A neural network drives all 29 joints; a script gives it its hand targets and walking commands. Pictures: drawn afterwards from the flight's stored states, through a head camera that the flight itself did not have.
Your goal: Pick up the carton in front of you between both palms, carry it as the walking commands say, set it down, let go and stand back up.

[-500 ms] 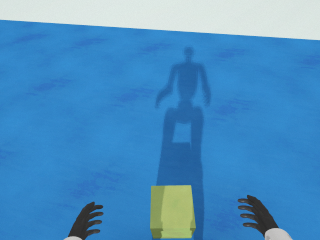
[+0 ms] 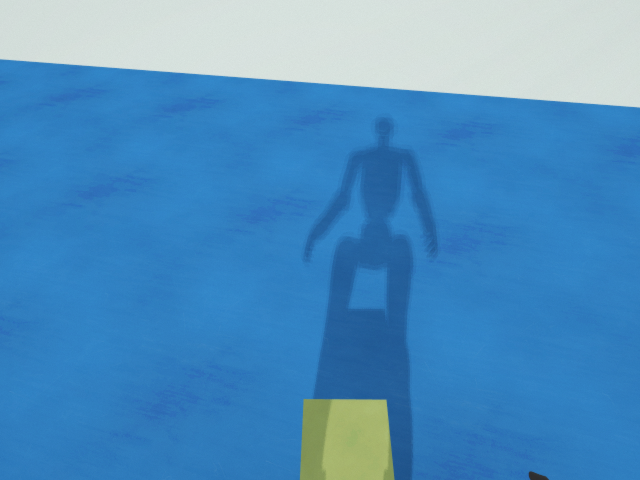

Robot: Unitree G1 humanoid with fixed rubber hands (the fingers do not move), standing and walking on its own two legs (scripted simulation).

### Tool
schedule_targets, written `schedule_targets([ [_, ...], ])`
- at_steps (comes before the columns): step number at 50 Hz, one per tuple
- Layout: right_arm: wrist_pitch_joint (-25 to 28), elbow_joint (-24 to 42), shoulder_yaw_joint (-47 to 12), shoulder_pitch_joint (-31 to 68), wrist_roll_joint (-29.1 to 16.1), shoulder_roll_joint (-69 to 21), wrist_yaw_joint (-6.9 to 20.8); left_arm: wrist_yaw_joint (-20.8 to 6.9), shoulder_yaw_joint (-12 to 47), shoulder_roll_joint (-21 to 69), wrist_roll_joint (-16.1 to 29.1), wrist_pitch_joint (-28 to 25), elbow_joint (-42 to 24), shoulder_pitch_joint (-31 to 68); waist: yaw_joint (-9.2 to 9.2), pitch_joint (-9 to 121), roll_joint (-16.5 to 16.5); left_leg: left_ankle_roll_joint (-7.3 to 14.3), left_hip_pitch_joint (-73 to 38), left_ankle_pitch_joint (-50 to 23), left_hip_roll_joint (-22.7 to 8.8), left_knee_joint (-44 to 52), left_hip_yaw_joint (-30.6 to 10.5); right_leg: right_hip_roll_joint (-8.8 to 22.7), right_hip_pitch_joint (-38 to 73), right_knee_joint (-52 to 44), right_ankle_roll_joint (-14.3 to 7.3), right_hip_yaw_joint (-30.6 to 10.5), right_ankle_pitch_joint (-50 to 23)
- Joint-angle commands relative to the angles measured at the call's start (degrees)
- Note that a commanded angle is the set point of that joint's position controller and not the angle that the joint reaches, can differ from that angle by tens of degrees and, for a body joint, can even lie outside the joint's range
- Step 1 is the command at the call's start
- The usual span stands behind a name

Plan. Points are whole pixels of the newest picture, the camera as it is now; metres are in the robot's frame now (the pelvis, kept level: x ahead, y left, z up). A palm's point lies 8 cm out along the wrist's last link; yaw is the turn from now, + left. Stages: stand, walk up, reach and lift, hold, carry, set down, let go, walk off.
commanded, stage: stand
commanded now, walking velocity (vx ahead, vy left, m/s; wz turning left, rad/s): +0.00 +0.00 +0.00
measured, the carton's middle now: (345, 457) +0.33 -0.02 -0.64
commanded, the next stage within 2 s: none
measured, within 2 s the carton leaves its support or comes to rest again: neither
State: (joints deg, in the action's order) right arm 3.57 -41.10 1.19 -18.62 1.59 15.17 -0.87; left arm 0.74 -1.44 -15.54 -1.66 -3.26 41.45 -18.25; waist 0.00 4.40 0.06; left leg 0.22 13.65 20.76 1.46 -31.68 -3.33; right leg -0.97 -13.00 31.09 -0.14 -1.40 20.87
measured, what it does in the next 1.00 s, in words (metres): stands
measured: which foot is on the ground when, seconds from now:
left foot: down 0.00-1.00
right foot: down 0.00-1.00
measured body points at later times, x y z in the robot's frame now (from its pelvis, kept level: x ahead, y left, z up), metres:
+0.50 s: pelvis +0.01 +0.00 +0.00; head +0.01 +0.00 +0.45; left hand +0.04 +0.26 -0.14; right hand +0.06 -0.26 -0.14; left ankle -0.05 +0.12 -0.73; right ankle -0.05 -0.12 -0.73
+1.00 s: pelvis +0.00 +0.00 +0.00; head -0.01 +0.00 +0.45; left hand -0.04 +0.23 -0.15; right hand -0.03 -0.23 -0.15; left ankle -0.05 +0.12 -0.73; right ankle -0.05 -0.12 -0.73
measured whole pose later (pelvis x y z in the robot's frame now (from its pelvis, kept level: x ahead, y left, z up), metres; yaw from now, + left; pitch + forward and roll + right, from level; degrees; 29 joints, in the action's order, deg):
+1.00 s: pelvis +0.00 +0.00 +0.00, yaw +2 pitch -1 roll +0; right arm -0.3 -62.0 -2.7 -21.4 0.5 10.6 -2.7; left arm 2.5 2.2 -11.0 -0.8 0.4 61.7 -21.8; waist 0.1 -0.1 -0.1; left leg 0.2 8.6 19.5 1.4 -29.4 -4.2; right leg -0.2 -6.9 28.0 -0.2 0.7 19.8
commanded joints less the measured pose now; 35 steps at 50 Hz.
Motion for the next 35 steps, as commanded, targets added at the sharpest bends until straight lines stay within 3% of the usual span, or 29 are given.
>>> schedule_targets([
  [1, 0.5, 2.5, 1.2, -1.3, -0.3, 6.4, -0.5, 0.4, -1.1, -6.2, 0.3, -0.5, -2.6, -1.1, 0.03, 0.1, -0.2, 0.5, 1.2, -22.8, -5.6, 2.0, -4.4, 5.6, 1.3, -1.6, 0.3, -4.3, -22.2],
  [12, -1.3, -1.7, 0.3, -4.2, -0.9, 6.4, -1.2, 1.1, -0.2, -6.5, 0.9, 1.4, 1.5, -4.2, 0.26, -1.5, -0.1, 1.2, 0.6, -26.5, -4.9, 0.3, -3.6, 5.4, 1.9, -0.1, -0.5, -2.7, -26.9],
  [35, -3.3, -14.4, -2.0, -6.6, -0.9, 3.4, -1.8, 1.7, 1.7, -3.2, 0.8, 3.3, 13.9, -7.3, 0.16, -7.6, 0.3, 1.8, -1.0, -21.8, -5.1, 4.5, -4.2, 5.4, 4.7, -4.9, -1.2, -1.9, -19.9],
])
